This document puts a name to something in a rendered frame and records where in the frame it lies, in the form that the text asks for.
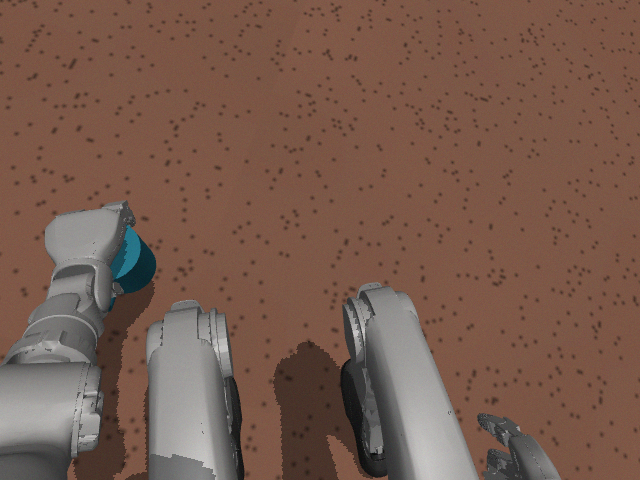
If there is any mug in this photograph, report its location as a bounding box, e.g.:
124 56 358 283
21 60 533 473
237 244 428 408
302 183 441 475
108 225 156 312

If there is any left robot arm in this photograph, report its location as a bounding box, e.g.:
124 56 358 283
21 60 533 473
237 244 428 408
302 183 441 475
0 258 112 480

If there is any left robot foot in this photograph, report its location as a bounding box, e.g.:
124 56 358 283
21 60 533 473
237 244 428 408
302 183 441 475
229 377 245 480

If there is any left robot hand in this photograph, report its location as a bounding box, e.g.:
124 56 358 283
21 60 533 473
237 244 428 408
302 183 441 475
44 200 136 298

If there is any right robot hand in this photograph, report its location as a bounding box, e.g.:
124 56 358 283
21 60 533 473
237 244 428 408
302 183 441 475
477 413 561 480

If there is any right robot foot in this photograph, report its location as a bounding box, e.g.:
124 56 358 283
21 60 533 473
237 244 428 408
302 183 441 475
340 359 388 478

